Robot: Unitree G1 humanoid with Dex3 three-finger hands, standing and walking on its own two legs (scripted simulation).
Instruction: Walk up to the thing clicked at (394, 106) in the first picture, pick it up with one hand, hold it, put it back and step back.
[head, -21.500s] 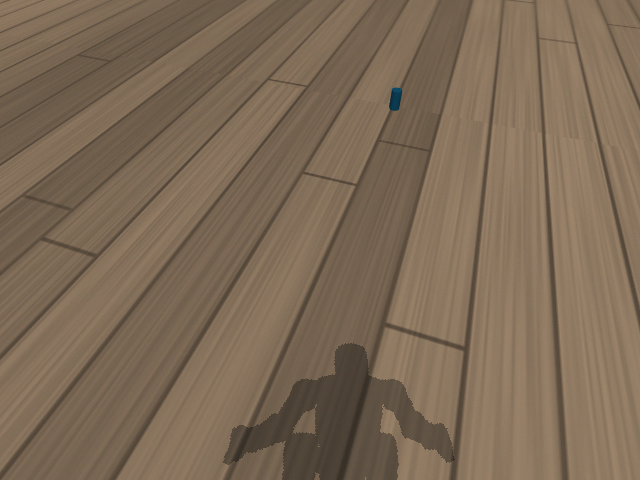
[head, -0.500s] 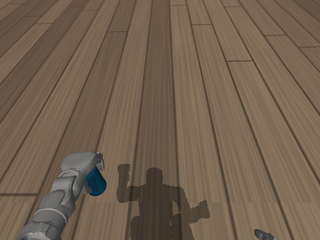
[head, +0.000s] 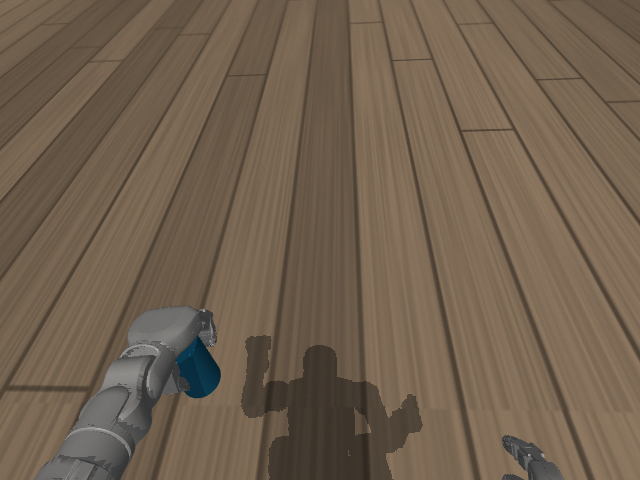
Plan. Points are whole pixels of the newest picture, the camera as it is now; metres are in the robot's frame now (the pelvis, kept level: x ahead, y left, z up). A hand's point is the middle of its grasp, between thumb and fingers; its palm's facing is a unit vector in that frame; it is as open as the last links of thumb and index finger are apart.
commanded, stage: hold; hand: left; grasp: from above
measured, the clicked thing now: (189, 362) +0.32 +0.22 -0.07
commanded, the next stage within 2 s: crouch in 1.08 s
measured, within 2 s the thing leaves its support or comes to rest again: neither
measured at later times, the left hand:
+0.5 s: hand (175, 357) +0.30 +0.22 -0.01, palm faces -0.41 -0.06 -0.91, open 8.8 cm
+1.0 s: hand (179, 348) +0.31 +0.21 -0.01, palm faces -0.42 -0.06 -0.90, open 8.8 cm
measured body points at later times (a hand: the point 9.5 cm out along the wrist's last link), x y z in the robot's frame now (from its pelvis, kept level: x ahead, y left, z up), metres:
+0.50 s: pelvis +0.00 +0.00 +0.01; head +0.00 -0.03 +0.46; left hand +0.31 +0.22 +0.04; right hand +0.15 -0.25 -0.11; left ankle +0.02 +0.12 -0.73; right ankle +0.02 -0.14 -0.73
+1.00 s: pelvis +0.01 +0.00 +0.01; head +0.02 -0.03 +0.46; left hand +0.33 +0.22 +0.04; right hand +0.16 -0.26 -0.11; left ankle +0.02 +0.12 -0.73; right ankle +0.02 -0.14 -0.73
